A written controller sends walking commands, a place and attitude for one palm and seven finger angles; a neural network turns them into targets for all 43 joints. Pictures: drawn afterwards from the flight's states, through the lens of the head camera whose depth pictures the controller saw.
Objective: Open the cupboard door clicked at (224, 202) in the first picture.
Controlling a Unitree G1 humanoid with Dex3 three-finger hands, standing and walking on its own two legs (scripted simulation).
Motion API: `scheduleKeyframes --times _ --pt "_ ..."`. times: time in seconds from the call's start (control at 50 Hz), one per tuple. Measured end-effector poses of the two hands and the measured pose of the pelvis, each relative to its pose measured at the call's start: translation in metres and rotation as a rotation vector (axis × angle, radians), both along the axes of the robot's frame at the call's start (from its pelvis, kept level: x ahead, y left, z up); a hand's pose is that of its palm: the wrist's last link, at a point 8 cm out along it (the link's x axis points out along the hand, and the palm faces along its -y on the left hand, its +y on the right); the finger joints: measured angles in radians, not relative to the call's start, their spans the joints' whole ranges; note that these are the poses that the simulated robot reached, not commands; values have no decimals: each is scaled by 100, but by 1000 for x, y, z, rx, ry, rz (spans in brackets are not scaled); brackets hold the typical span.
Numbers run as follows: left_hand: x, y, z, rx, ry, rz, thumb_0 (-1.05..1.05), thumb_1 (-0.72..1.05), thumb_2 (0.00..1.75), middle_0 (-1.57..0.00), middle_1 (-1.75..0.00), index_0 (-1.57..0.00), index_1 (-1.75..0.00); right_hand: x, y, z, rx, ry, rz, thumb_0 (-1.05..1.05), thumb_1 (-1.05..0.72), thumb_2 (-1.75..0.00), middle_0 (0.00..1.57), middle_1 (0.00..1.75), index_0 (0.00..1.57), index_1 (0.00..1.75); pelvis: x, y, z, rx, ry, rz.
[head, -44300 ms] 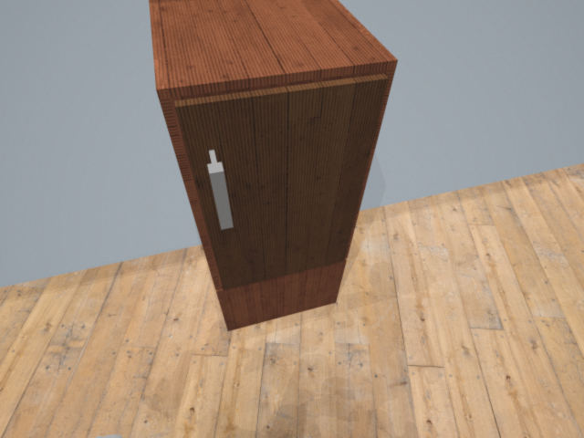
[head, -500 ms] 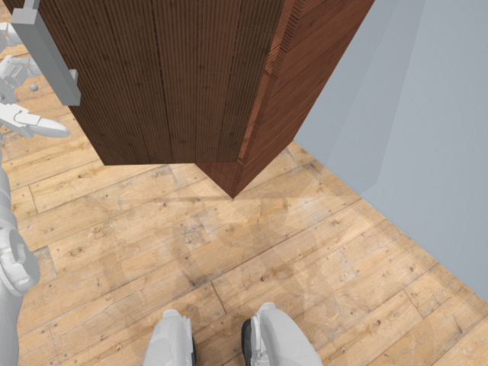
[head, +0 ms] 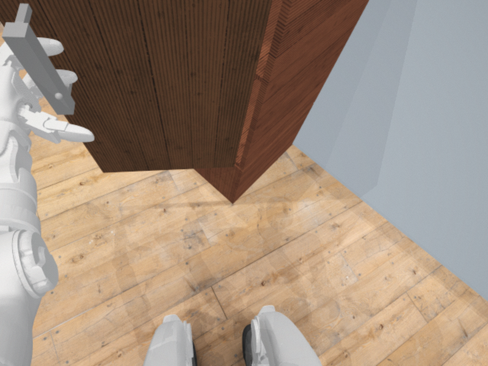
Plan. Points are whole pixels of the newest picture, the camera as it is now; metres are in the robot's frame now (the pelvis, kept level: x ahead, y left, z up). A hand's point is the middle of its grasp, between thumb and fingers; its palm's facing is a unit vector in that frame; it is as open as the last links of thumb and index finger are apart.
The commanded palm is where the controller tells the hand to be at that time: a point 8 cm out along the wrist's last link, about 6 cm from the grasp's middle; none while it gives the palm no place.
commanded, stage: slide the fingers in behind the handle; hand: left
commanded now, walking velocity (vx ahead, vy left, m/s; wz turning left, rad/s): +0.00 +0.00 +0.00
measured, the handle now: (47, 64) +0.57 +0.26 +0.07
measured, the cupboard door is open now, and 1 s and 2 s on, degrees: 48 49 76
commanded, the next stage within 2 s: close the thumb around the handle in 0.34 s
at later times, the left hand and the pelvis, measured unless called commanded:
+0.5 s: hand (59, 95) +0.51 +0.23 +0.07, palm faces +0.02 -1.00 -0.01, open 14.0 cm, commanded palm +0.49 +0.27 +0.07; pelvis +0.00 +0.00 +0.00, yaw +0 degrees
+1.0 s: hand (58, 96) +0.51 +0.24 +0.06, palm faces +0.02 -1.00 -0.01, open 6.5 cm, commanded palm +0.49 +0.27 +0.07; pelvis +0.00 +0.00 +0.00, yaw +0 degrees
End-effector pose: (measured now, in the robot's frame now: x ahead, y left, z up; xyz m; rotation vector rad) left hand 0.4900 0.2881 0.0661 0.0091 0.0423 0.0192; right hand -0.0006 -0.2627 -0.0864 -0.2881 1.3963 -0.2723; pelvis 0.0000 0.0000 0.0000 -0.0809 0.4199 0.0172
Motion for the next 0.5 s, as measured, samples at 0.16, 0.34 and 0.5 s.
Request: scheduleKeyframes --times 0.16,0.34,0.5 --pt "-4 -2 1 2 -1 15 -1 -50 30 -28 -120 -28 -120 -3 -3 -1 11 15 -7 1 -91 -89 20 30 21 30 1 -3 2 4 -4 -2" --pt "0 -1 1 0 5 -1 -1 -50 30 -28 -120 -29 -120 0 -7 0 -6 6 -1 1 -91 -89 20 30 21 30 1 -5 1 3 0 3" --pt "0 -2 1 -1 -3 -1 -1 -50 31 -28 -120 -29 -120 1 -5 0 -2 4 -4 1 -91 -89 20 30 21 30 2 -3 1 3 2 -2"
